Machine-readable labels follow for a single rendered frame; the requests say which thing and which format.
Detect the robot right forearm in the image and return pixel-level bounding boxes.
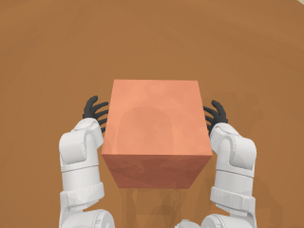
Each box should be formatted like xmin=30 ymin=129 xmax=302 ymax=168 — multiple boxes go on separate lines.
xmin=209 ymin=123 xmax=257 ymax=228

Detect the right robot upper arm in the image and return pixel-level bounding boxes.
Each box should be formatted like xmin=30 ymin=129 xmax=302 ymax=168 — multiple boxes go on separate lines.
xmin=200 ymin=214 xmax=253 ymax=228

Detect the carton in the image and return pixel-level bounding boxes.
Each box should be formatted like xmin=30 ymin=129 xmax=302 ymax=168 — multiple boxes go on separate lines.
xmin=102 ymin=79 xmax=213 ymax=189

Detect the robot left forearm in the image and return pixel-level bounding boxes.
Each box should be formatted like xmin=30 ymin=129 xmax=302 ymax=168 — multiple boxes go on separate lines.
xmin=59 ymin=118 xmax=105 ymax=228

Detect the robot left hand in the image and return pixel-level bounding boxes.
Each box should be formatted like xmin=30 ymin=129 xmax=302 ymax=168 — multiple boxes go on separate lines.
xmin=83 ymin=95 xmax=109 ymax=133

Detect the robot right hand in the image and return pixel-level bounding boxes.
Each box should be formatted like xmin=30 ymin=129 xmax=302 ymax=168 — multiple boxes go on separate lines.
xmin=203 ymin=100 xmax=228 ymax=138

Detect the left robot upper arm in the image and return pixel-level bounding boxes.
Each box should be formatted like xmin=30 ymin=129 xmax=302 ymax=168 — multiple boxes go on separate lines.
xmin=61 ymin=209 xmax=115 ymax=228

